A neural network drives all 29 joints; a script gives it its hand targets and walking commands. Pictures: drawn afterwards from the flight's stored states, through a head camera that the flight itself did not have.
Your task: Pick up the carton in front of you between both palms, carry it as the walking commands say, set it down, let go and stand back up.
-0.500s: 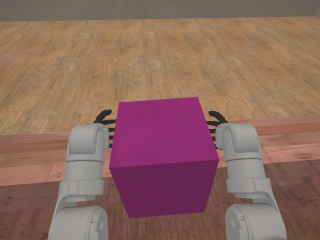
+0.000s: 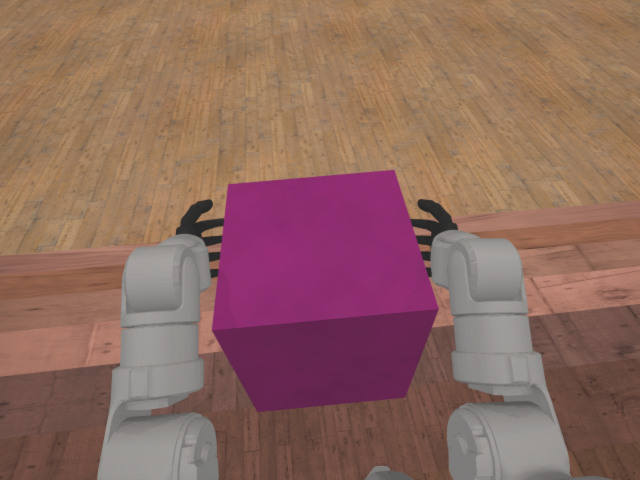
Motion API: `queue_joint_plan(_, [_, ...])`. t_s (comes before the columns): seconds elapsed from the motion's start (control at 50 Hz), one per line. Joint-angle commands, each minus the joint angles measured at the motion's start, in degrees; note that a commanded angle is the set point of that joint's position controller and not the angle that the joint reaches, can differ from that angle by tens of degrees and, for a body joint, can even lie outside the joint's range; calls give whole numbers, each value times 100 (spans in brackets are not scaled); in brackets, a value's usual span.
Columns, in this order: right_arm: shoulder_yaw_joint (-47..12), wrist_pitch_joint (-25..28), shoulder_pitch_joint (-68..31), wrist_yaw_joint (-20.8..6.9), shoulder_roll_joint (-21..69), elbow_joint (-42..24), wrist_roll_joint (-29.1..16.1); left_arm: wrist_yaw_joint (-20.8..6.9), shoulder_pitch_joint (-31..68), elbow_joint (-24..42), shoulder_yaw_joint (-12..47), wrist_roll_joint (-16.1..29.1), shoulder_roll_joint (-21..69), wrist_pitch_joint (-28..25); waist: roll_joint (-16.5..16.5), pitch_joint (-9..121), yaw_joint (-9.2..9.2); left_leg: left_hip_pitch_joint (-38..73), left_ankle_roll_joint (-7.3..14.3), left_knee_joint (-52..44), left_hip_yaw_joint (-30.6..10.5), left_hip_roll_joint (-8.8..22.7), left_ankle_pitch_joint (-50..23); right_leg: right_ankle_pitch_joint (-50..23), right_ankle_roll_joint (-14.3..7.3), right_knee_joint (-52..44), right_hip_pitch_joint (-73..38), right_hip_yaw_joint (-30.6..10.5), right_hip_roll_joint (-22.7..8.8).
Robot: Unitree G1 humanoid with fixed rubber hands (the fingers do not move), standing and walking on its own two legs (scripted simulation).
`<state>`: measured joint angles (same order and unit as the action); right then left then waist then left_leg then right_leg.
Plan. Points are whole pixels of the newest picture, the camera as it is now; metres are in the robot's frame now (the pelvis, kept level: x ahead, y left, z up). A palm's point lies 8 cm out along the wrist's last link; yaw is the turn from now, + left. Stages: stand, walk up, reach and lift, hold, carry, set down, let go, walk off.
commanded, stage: carry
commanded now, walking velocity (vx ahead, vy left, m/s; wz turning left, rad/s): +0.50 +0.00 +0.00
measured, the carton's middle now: (322, 297) +0.35 -0.01 +0.03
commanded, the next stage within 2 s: none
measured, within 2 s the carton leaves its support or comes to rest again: neither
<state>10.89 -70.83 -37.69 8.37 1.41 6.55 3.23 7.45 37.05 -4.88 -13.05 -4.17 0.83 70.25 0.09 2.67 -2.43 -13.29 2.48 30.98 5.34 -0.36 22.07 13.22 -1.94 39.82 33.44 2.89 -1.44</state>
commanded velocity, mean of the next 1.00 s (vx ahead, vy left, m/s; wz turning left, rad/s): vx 0.50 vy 0.00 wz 0.00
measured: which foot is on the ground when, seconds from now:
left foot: down 0.00-0.06, up 0.08-0.60, down 0.62-1.00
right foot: up 0.00-0.02, down 0.04-0.64, up 0.66-1.00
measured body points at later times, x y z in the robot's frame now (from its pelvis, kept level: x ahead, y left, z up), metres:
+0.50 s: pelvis +0.22 +0.01 -0.03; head +0.22 +0.00 +0.42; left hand +0.57 +0.18 +0.09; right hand +0.59 -0.13 +0.09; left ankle +0.35 +0.15 -0.72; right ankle +0.12 -0.10 -0.73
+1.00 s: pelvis +0.48 +0.10 -0.19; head +0.53 +0.11 +0.25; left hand +0.84 +0.24 -0.15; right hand +0.82 -0.06 -0.14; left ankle +0.38 +0.12 -0.86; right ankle +0.61 -0.04 -0.84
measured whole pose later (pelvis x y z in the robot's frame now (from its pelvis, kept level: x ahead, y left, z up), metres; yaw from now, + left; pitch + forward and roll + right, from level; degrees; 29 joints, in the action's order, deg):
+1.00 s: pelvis +0.48 +0.10 -0.19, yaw +1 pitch +3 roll -1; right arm 9.4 -63.7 -30.8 8.7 2.3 7.0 2.1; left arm 8.0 29.7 -4.3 -11.8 -3.9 2.4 64.0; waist 0.3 -3.2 -4.7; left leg -20.3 9.1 56.5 6.9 -5.6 39.9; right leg -1.1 -3.4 59.8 46.3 -0.7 -2.1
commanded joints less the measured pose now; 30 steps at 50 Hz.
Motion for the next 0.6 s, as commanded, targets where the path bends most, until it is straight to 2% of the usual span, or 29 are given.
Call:
queue_joint_plan(0.0, [-3611,237,-4136,-1531,6334,-564,-2564,-1326,3870,163,3582,2312,6298,-93,777,2225,131,824,493,307,-467,984,-3328,-335,-174,-1151,-1609,613,471])
queue_joint_plan(0.02, [-3627,244,-4080,-1525,6372,-453,-2544,-1364,3680,-15,3533,2307,6290,-110,369,2509,302,229,259,1151,-260,812,-3156,-450,-352,-1276,-2741,130,107])
queue_joint_plan(0.04, [-3617,243,-4000,-1526,6403,-351,-2524,-1400,3451,-160,3445,2236,6150,-134,-762,2985,431,-1032,-42,2541,-87,401,-1473,-857,-746,-1258,-4010,-1966,-1309])
queue_joint_plan(0.06, [-3520,252,-3990,-1529,6434,-289,-2466,-1433,3424,-342,3346,2182,6095,-177,-2002,2807,590,-2676,-48,3542,-209,-445,881,-1397,-1380,-1545,-4802,-3403,-1713])
queue_joint_plan(0.08, [-3541,296,-4121,-1514,6509,-309,-2443,-1490,3462,-260,3401,2269,6177,-216,-1655,2838,505,-3263,52,4144,-683,-129,1217,-1453,-1501,-1341,-4987,-3416,-1869])
queue_joint_plan(0.1, [-3588,334,-4230,-1499,6537,-409,-2465,-1538,3676,-71,3520,2403,6379,-262,-1060,2719,587,-3369,61,4188,-790,47,1020,-1597,-1435,-1250,-4752,-3065,-1726])
queue_joint_plan(0.12, [-3610,374,-4332,-1473,6619,-545,-2495,-1561,3966,229,3618,2529,6504,-305,-596,2564,558,-3318,3,3939,-821,233,695,-1469,-1323,-1246,-4315,-2652,-1600])
queue_joint_plan(0.14, [-3631,403,-4409,-1430,6657,-683,-2510,-1565,4246,490,3761,2661,6597,-331,-461,2476,507,-3192,-58,3595,-835,357,428,-1250,-1239,-1279,-3954,-2386,-1503])
queue_joint_plan(0.2, [-3713,449,-4358,-1265,6594,-1067,-2474,-1526,4451,1002,3983,2892,6628,-346,-617,2577,484,-2699,-213,2802,-629,285,259,-1359,-1252,-1378,-3514,-1907,-1337])
queue_joint_plan(0.24, [-3748,440,-4223,-1182,6465,-1258,-2400,-1498,4352,1189,4054,2928,6483,-314,-723,2714,550,-2554,-235,2714,-451,220,74,-1845,-1275,-1304,-3441,-1667,-1315])
queue_joint_plan(0.26, [-3784,425,-4179,-1154,6391,-1331,-2378,-1486,4317,1244,4089,2951,6419,-287,-734,2899,593,-2574,-143,3243,-446,293,-770,-2245,-1265,-1031,-3560,-1538,-1325])
queue_joint_plan(0.28, [-3774,397,-4045,-1137,6277,-1341,-2336,-1481,4155,1214,4078,2934,6351,-260,-709,2911,596,-2804,-111,3267,-500,341,-905,-2337,-1261,-896,-3686,-1523,-1265])
queue_joint_plan(0.34, [-3729,305,-3748,-1170,5993,-1102,-2190,-1494,3836,913,4057,2803,6153,-198,-666,2675,694,-3346,-68,3275,-504,349,-920,-3007,-1283,-507,-4018,-1587,-1259])
queue_joint_plan(0.36, [-3687,277,-3672,-1219,5928,-987,-2129,-1499,3790,758,4045,2784,6119,-184,-610,2390,908,-4402,-50,2928,-846,470,-1305,-2636,-1181,-325,-4882,-1828,-1218])
queue_joint_plan(0.38, [-3641,241,-3573,-1269,5881,-817,-2097,-1502,3661,573,4012,2738,6084,-192,-596,2301,1047,-4853,-58,2707,-937,508,-1451,-2422,-1191,-171,-5229,-2086,-1300])
queue_joint_plan(0.42, [-3489,223,-3445,-1352,5790,-488,-1968,-1530,3586,265,3960,2693,6110,-221,-505,2074,1161,-5086,-98,2297,-938,555,-1970,-2305,-1210,132,-5268,-2235,-1319])
queue_joint_plan(0.44, [-3402,234,-3464,-1395,5774,-356,-1921,-1562,3673,151,3987,2743,6222,-247,-168,1773,1072,-4301,-143,1302,-910,587,-2793,-1434,-1067,131,-4313,-1839,-1075])
queue_joint_plan(0.46, [-3276,246,-3452,-1415,5742,-219,-1872,-1603,3725,25,3977,2786,6344,-277,-168,1605,1014,-3304,-146,627,-630,456,-3691,-840,-919,86,-3392,-1391,-861])
queue_joint_plan(0.48, [-3202,263,-3398,-1425,5768,-121,-1831,-1646,3788,-52,3948,2795,6442,-321,-344,1487,1004,-2209,-113,64,-375,338,-4109,-187,-747,28,-2500,-1019,-671])
queue_joint_plan(0.5, [-3124,291,-3397,-1439,5789,-16,-1787,-1687,3875,-167,3898,2779,6503,-360,-538,1343,943,-1392,-83,-60,-186,258,-4522,116,-600,-39,-1791,-863,-651])
queue_joint_plan(0.52, [-3072,311,-3465,-1465,5788,44,-1764,-1714,3849,-319,3865,2783,6540,-400,-675,1246,805,-906,-52,-35,-140,259,-4645,208,-549,89,-1378,-860,-668])
queue_joint_plan(0.54, [-2992,333,-3447,-1479,5783,148,-1729,-1740,3890,-443,3831,2803,6540,-444,-1001,1647,338,31,132,1007,23,308,-5046,-239,-380,789,-1017,-655,-996])
queue_joint_plan(0.56, [-2865,366,-3393,-1491,5674,325,-1648,-1761,3770,-674,3756,2787,6643,-447,-766,1749,55,435,131,783,325,84,-4513,-610,-157,1450,-1114,-284,-758])
queue_joint_plan(0.58, [-2786,409,-3290,-1515,5651,505,-1614,-1757,3757,-798,3667,2764,6689,-462,-233,1878,-425,1204,120,288,540,-97,-4145,-1538,65,2894,-1103,53,-600])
